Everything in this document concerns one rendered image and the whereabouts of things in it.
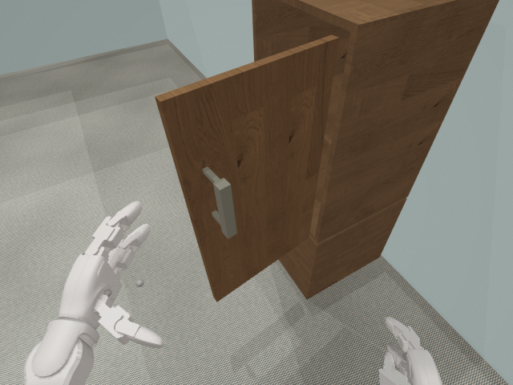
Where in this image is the left robot forearm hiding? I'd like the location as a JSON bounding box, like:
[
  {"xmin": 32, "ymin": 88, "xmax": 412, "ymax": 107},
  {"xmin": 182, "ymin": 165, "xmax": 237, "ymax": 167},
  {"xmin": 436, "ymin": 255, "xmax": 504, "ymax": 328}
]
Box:
[{"xmin": 24, "ymin": 318, "xmax": 99, "ymax": 385}]

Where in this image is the handle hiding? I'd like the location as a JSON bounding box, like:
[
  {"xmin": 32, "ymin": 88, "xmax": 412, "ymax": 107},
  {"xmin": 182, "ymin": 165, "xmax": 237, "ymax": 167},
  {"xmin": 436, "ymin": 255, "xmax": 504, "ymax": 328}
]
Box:
[{"xmin": 203, "ymin": 167, "xmax": 237, "ymax": 239}]

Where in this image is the right robot hand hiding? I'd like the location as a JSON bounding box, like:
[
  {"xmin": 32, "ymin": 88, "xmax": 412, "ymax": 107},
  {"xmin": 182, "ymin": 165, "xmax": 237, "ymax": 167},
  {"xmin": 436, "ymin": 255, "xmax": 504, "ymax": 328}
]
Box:
[{"xmin": 379, "ymin": 317, "xmax": 442, "ymax": 385}]

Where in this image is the cupboard door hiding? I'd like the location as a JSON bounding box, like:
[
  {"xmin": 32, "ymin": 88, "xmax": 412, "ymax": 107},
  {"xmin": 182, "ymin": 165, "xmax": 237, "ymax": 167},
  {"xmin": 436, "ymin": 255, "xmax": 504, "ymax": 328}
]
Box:
[{"xmin": 155, "ymin": 35, "xmax": 339, "ymax": 302}]

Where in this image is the left robot hand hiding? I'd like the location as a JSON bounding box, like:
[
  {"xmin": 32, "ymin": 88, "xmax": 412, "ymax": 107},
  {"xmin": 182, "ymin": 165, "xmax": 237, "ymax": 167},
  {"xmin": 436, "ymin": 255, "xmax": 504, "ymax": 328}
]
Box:
[{"xmin": 59, "ymin": 201, "xmax": 164, "ymax": 348}]

